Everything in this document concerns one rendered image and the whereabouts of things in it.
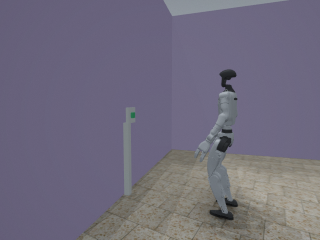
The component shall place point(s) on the left robot thigh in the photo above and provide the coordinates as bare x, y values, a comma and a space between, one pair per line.
214, 157

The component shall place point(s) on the right robot hand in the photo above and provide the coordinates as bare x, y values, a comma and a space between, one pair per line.
217, 137

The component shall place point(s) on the left robot upper arm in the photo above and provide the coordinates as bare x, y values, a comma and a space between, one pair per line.
224, 98

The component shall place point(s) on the left robot shin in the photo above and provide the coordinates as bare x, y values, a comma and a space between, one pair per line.
218, 192

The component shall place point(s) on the panel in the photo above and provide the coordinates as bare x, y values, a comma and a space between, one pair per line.
127, 150

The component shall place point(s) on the left robot hand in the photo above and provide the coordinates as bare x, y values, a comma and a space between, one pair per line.
205, 147

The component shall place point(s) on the left robot forearm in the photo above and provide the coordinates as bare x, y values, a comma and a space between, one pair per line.
216, 129

